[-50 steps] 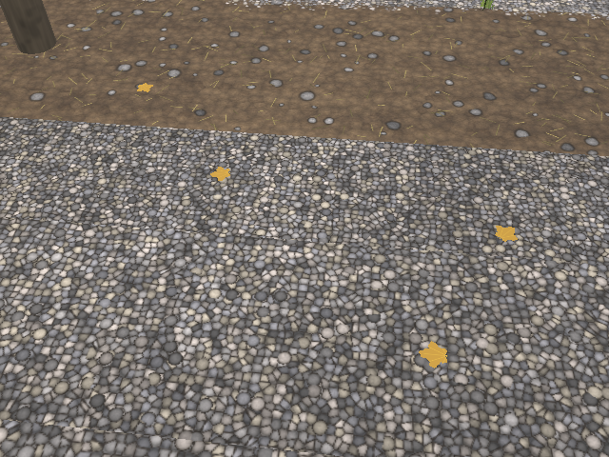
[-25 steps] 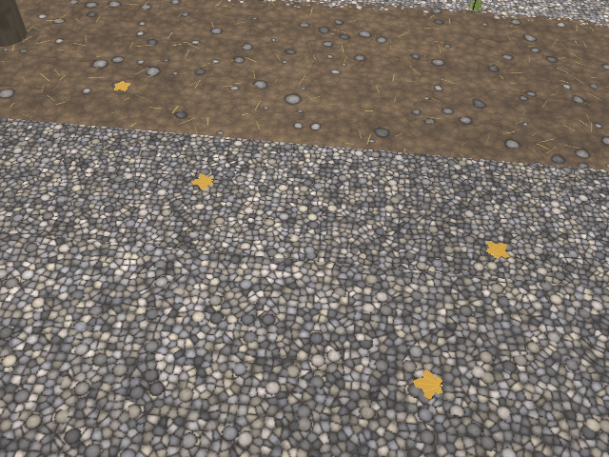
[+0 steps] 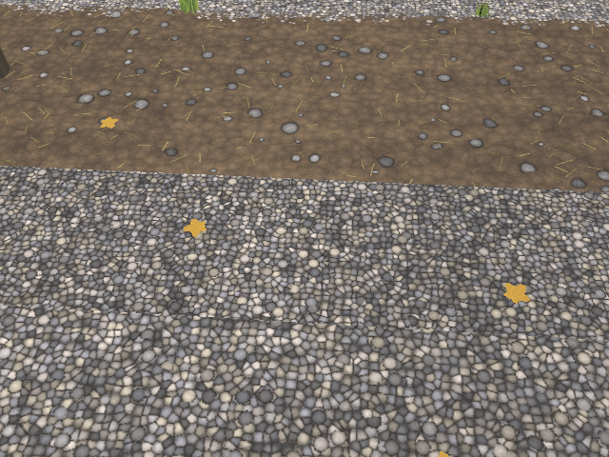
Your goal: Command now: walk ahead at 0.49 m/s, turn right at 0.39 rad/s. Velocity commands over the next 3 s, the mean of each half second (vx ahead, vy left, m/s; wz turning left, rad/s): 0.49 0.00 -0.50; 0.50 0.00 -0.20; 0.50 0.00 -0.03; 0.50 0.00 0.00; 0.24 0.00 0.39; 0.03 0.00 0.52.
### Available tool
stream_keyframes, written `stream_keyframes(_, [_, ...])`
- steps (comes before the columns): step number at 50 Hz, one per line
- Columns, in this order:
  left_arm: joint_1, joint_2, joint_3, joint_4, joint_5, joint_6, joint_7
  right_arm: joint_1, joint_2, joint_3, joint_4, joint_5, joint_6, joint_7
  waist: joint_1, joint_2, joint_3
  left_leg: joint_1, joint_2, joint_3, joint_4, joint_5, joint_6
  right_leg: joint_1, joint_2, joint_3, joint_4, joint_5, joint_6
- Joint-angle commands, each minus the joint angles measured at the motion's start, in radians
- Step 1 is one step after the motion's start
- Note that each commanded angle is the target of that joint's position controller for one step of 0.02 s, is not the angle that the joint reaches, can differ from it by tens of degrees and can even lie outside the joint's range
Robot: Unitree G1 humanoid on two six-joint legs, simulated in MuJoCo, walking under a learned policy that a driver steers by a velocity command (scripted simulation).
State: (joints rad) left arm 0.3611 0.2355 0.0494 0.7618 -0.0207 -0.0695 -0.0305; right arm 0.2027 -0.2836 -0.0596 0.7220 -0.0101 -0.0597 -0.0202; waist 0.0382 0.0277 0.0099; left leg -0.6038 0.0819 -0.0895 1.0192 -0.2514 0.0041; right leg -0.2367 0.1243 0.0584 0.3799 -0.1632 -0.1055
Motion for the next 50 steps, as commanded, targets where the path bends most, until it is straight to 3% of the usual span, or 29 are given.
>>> stream_keyframes(1, [-0.06, 0.165, 0.045, -0.083, -0.004, -0.003, 0.024, 0.021, -0.013, 0.003, -0.051, -0.019, -0.005, 0.009, -0.043, -0.048, -0.028, 0.039, 0.004, 0.008, -0.155, 0.155, -0.031, -0.064, -0.237, 0.248, -0.15, 0.163, -0.202])
stream_keyframes(2, [-0.042, 0.187, 0.051, -0.082, 0.02, -0.002, 0.028, 0.065, -0.032, -0.007, -0.019, -0.018, -0.018, 0.024, -0.046, -0.05, -0.077, 0.098, -0.004, 0.013, -0.054, 0.315, -0.032, -0.087, -0.246, 0.255, -0.1, 0.206, -0.207])
stream_keyframes(3, [-0.041, 0.177, 0.048, -0.086, 0.019, -0.001, 0.03, 0.062, -0.047, -0.012, -0.02, -0.011, -0.023, 0.03, -0.053, -0.05, -0.072, 0.074, -0.004, 0.01, -0.045, 0.329, -0.031, -0.093, -0.243, 0.261, -0.077, 0.197, -0.206])
stream_keyframes(5, [0.151, 0.157, 0.042, -0.025, 0.0, -0.015, 0.055, -0.153, -0.122, -0.038, -0.101, 0.027, -0.05, 0.043, 0.031, -0.082, 0.008, -0.363, 0.035, -0.114, -0.109, 0.288, -0.003, 0.235, -0.309, 0.463, -0.049, -0.077, -0.224])
stream_keyframes(7, [0.222, 0.156, 0.045, -0.008, 0.002, -0.014, 0.066, -0.25, -0.118, -0.037, -0.13, 0.022, -0.073, 0.06, 0.064, -0.101, 0.026, -0.496, 0.032, -0.142, -0.191, 0.265, 0.014, 0.36, -0.325, 0.526, -0.011, -0.12, -0.221])
stream_keyframes(10, [0.144, 0.158, 0.038, -0.02, -0.008, 0.009, 0.106, -0.297, -0.032, -0.001, -0.133, -0.031, -0.094, 0.087, 0.053, -0.08, 0.037, -0.122, -0.038, -0.058, -0.367, 0.64, 0.004, -0.024, -0.214, 0.375, 0.082, -0.192, -0.164])
stream_keyframes(14, [0.097, 0.159, 0.04, -0.043, -0.019, 0.034, 0.098, -0.234, -0.028, 0.004, -0.13, 0.004, -0.065, 0.101, 0.036, -0.137, 0.012, 0.19, -0.084, -0.052, -0.444, 0.627, 0.001, -0.188, -0.152, 0.347, 0.217, -0.284, -0.089])
stream_keyframes(18, [0.12, 0.12, 0.039, -0.035, -0.022, 0.073, 0.133, -0.133, -0.081, -0.022, -0.071, 0.028, -0.042, 0.081, 0.03, -0.134, 0.025, 0.194, 0.062, -0.139, -0.728, 0.736, -0.006, 0.048, -0.143, 0.393, 0.522, -0.305, -0.022])
stream_keyframes(20, [0.177, 0.077, 0.022, 0.012, -0.013, 0.079, 0.114, 0.085, -0.084, -0.039, 0.02, 0.02, -0.042, 0.065, -0.043, -0.034, -0.047, 0.508, 0.063, -0.029, -0.845, 0.861, -0.028, -0.026, -0.058, 0.27, 0.865, -0.339, 0.033])
stream_keyframes(21, [0.195, 0.035, 0.009, 0.037, 0.003, 0.071, 0.089, 0.304, -0.09, -0.04, 0.087, 0.008, -0.043, 0.07, -0.135, 0.024, -0.124, 0.843, 0.111, -0.081, -0.666, 0.767, -0.027, -0.301, -0.015, 0.222, 1.164, -0.6, 0.072])
stream_keyframes(22, [0.336, -0.064, -0.007, 0.077, -0.003, 0.047, 0.054, 0.381, -0.128, -0.037, 0.127, -0.012, -0.05, 0.081, -0.092, 0.281, -0.184, 1.107, 0.141, -0.054, -0.271, 1.171, -0.096, -0.655, 0.008, 0.226, 1.525, -0.778, 0.087])
stream_keyframes(23, [0.46, -0.046, -0.014, 0.062, -0.044, 0.018, 0.042, 0.407, -0.22, -0.067, 0.167, 0.009, -0.035, 0.082, -0.021, 0.552, -0.255, 1.132, 0.268, -0.284, -0.307, 1.139, -0.036, -0.84, -0.035, 0.196, 1.745, -0.658, 0.115])
stream_keyframes(24, [0.421, -0.002, -0.014, 0.071, -0.042, 0.004, 0.046, 0.399, -0.188, -0.063, 0.163, 0.014, -0.007, 0.082, -0.04, 0.411, -0.234, 1.027, 0.287, -0.301, -0.367, 0.935, 0.006, -0.901, -0.08, 0.135, 1.815, -0.564, 0.135])
stream_keyframes(25, [0.275, 0.037, -0.012, -0.02, -0.074, -0.009, 0.069, 0.375, -0.275, -0.095, 0.205, 0.023, -0.002, 0.073, -0.025, 0.284, -0.255, 0.885, 0.403, -0.561, -0.608, 0.181, 0.177, -0.929, -0.121, 0.076, 1.755, -0.351, 0.114])
stream_keyframes(26, [0.091, 0.098, 0.005, -0.039, -0.074, 0.005, 0.098, 0.245, -0.14, -0.047, 0.166, 0.011, -0.015, 0.065, -0.036, 0.066, -0.094, 0.68, 0.375, -0.565, -0.739, 0.04, 0.197, -0.915, -0.182, 0.059, 1.661, -0.234, 0.089])
stream_keyframes(27, [-0.013, 0.103, 0.003, -0.068, -0.06, 0.019, 0.108, 0.163, -0.081, -0.02, 0.176, 0.0, -0.033, 0.059, -0.027, 0.071, 0.022, 0.493, 0.375, -0.54, -0.716, 0.138, 0.222, -0.862, -0.197, 0.114, 1.592, -0.207, 0.073])
stream_keyframes(28, [-0.035, 0.103, 0.015, -0.058, -0.038, 0.028, 0.099, 0.097, 0.018, 0.017, 0.177, 0.004, -0.052, 0.055, 0.013, 0.041, 0.088, 0.374, 0.277, -0.384, -0.681, 0.15, 0.152, -0.808, -0.216, 0.192, 1.357, -0.099, 0.045])
stream_keyframes(29, [-0.043, 0.088, 0.016, -0.052, -0.018, 0.024, 0.09, 0.093, 0.045, 0.027, 0.188, -0.001, -0.061, 0.049, 0.01, 0.085, 0.101, 0.32, 0.203, -0.26, -0.659, 0.239, 0.107, -0.761, -0.201, 0.211, 1.21, -0.038, 0.036])
stream_keyframes(30, [-0.07, 0.069, 0.018, -0.079, 0.004, 0.016, 0.077, 0.076, 0.001, 0.023, 0.178, -0.014, -0.059, 0.032, 0.028, 0.112, 0.112, 0.188, 0.098, -0.1, -0.741, 0.228, 0.08, -0.601, -0.182, 0.136, 0.93, 0.085, 0.056])
stream_keyframes(32, [-0.15, 0.021, 0.009, -0.107, 0.038, 0.002, 0.057, 0.155, -0.042, 0.023, 0.211, -0.022, -0.058, 0.0, -0.001, 0.126, 0.062, 0.226, 0.095, -0.08, -0.77, 0.439, 0.121, -0.487, -0.173, 0.035, 0.675, 0.257, 0.096])
stream_keyframes(36, [-0.29, -0.038, -0.018, -0.156, 0.009, 0.016, 0.023, 0.303, -0.073, 0.016, 0.261, 0.028, -0.027, -0.017, -0.078, 0.065, 0.061, 0.488, 0.149, -0.077, -0.785, 0.569, 0.12, -0.505, -0.161, -0.017, 0.383, 0.245, 0.093])
stream_keyframes(41, [-0.475, -0.026, -0.019, -0.215, 0.0, 0.005, -0.015, 0.404, -0.067, 0.011, 0.294, 0.024, 0.011, -0.009, -0.136, 0.023, 0.116, 0.678, 0.175, -0.062, -0.757, 0.527, 0.142, -0.543, -0.134, -0.057, 0.241, 0.144, 0.057])
stream_keyframes(44, [-0.443, 0.005, -0.007, -0.209, 0.002, -0.005, -0.026, 0.375, -0.097, 0.001, 0.279, 0.018, 0.029, -0.003, -0.085, 0.052, 0.057, 0.664, 0.154, -0.022, -0.642, 0.825, 0.152, -0.303, -0.069, -0.122, 0.165, 0.033, 0.017])
stream_keyframes(45, [-0.322, 0.042, 0.013, -0.176, 0.006, -0.005, -0.021, 0.354, -0.105, 0.0, 0.268, 0.022, 0.031, -0.001, -0.015, 0.062, -0.023, 0.614, 0.128, 0.003, -0.517, 0.957, 0.139, -0.088, -0.043, -0.135, 0.134, 0.068, -0.011])
stream_keyframes(46, [-0.099, 0.108, 0.042, -0.117, 0.005, -0.003, -0.008, 0.305, -0.119, -0.003, 0.248, 0.016, 0.022, 0.001, 0.092, 0.064, -0.143, 0.424, 0.089, 0.029, -0.295, 0.892, 0.105, 0.257, -0.111, -0.043, 0.16, 0.166, -0.066])
stream_keyframes(47, [0.091, 0.236, 0.072, -0.079, 0.021, 0.001, 0.008, 0.345, -0.036, 0.025, 0.21, 0.0, -0.008, 0.013, 0.12, -0.125, -0.343, 0.057, -0.057, 0.089, 0.132, 0.357, 0.044, 0.689, -0.407, 0.371, 0.155, 0.194, -0.22])
stream_keyframes(48, [0.125, 0.187, 0.059, -0.048, 0.001, 0.01, 0.006, 0.4, -0.027, 0.03, 0.232, 0.013, -0.038, 0.033, 0.1, -0.233, -0.475, -0.071, -0.116, -0.033, 0.315, -0.308, 0.035, 0.74, -0.542, 0.679, 0.01, 0.099, -0.315])
stream_keyframes(49, [0.032, 0.139, 0.043, -0.053, 0.007, 0.021, 0.009, 0.312, -0.092, 0.0, 0.201, 0.041, -0.049, 0.037, 0.082, -0.174, -0.27, -0.169, -0.061, -0.035, 0.355, -0.269, 0.033, 0.576, -0.492, 0.572, -0.038, 0.005, -0.267])
stream_keyframes(50, [-0.072, 0.109, 0.033, -0.066, 0.011, 0.019, 0.009, 0.206, -0.099, -0.006, 0.162, 0.049, -0.046, 0.029, 0.044, -0.119, -0.119, -0.166, -0.023, 0.0, 0.308, -0.175, 0.033, 0.376, -0.439, 0.421, -0.081, 0.023, -0.214])
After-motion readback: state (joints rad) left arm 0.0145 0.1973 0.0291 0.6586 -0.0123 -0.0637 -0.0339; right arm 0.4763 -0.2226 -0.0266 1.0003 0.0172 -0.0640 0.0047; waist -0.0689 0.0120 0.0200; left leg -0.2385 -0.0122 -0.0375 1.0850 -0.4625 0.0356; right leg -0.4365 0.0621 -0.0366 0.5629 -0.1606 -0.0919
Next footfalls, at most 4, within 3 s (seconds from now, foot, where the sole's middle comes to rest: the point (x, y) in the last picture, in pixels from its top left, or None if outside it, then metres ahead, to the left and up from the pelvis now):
0.42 left None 0.39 0.23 -0.95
0.92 right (355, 430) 0.62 -0.06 -0.95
1.40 left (294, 344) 0.86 0.11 -0.95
1.98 right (423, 302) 1.12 -0.30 -1.12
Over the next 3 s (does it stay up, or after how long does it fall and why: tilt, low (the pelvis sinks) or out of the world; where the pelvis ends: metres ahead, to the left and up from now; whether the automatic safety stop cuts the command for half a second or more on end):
stays up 1.26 -0.28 -0.35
